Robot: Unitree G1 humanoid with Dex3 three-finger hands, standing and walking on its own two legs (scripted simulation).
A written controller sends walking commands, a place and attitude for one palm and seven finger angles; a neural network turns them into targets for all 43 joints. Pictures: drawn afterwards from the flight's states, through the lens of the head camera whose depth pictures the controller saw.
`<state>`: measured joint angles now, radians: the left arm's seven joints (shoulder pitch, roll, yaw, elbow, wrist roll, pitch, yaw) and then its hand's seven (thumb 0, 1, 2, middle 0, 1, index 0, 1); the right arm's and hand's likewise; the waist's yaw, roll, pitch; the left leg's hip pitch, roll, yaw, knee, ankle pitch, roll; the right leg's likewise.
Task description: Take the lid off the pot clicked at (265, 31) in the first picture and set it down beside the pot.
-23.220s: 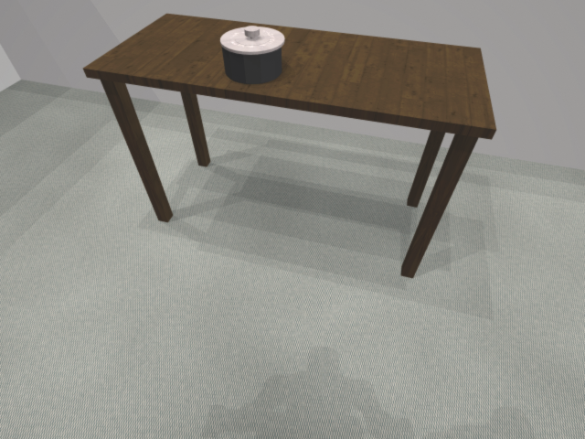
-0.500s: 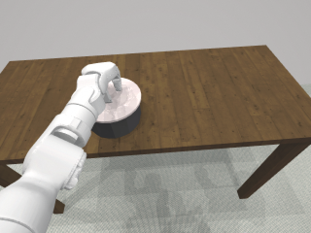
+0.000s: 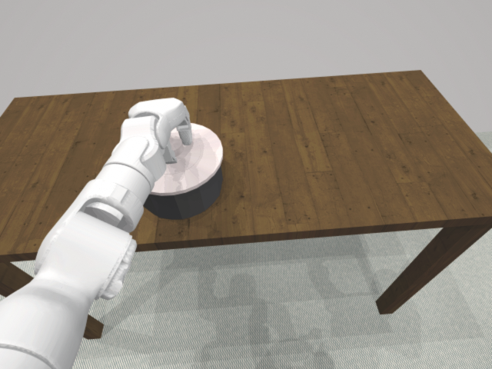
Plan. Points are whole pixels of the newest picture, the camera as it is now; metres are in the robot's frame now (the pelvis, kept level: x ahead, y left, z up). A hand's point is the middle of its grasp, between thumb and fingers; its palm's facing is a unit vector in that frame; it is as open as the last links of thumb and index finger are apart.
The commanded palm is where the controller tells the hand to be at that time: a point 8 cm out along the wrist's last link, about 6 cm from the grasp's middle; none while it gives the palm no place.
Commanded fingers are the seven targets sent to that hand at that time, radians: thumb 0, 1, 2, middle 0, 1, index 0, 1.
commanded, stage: lift the lid straight up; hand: left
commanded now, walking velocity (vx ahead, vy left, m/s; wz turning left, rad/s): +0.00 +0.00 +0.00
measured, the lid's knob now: (171, 146) +0.50 +0.12 +0.09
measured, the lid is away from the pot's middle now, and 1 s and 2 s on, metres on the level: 0.00 0.01 0.01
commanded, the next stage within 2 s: move the lid sideways beside the pot in 1.94 s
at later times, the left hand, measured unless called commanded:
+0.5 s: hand (165, 131) +0.47 +0.11 +0.15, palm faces -0.31 -0.06 -0.95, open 7.1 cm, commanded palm +0.47 +0.11 +0.22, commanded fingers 0.00 0.74 0.81 -0.92 -1.05 -0.93 -1.06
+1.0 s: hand (156, 111) +0.47 +0.11 +0.19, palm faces -0.29 -0.05 -0.96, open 7.1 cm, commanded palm +0.47 +0.12 +0.26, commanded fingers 0.00 0.74 0.81 -0.92 -1.05 -0.93 -1.06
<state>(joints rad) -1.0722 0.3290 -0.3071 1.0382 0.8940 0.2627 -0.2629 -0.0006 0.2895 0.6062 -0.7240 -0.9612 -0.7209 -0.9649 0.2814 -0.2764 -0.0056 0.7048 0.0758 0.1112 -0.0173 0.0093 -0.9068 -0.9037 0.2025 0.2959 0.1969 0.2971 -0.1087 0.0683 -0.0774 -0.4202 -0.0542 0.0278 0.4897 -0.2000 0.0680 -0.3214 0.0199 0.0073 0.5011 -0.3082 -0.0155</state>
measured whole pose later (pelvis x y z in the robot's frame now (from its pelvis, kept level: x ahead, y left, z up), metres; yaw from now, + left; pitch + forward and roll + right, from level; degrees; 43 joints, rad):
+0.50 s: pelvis +0.01 +0.00 +0.00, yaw +1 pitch +6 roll +0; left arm -1.10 0.33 -0.31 0.99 0.88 0.30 -0.30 0.00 0.29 0.59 -0.73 -0.95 -0.73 -0.96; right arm 0.25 -0.27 0.01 0.71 0.08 0.06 -0.01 0.01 -0.91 -0.90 0.20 0.30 0.20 0.30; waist -0.09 0.08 -0.07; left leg -0.38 -0.06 0.02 0.46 -0.20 0.06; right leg -0.28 0.01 0.00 0.49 -0.31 -0.02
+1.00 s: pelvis +0.00 +0.00 +0.00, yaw +1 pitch +5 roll +0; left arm -1.20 0.36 -0.32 0.98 0.89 0.32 -0.39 0.01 0.29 0.59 -0.73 -0.95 -0.74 -0.96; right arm 0.25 -0.28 0.01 0.70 0.07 0.05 -0.02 0.01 -0.91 -0.90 0.20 0.30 0.20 0.30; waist -0.09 0.07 -0.06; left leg -0.36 -0.07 0.01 0.45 -0.18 0.06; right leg -0.26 0.01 -0.01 0.47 -0.30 -0.02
